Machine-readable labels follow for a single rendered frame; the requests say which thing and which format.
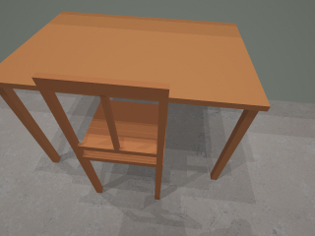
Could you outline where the table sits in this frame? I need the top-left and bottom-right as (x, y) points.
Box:
(0, 11), (271, 180)

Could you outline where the chair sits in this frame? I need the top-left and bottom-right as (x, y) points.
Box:
(31, 72), (170, 200)

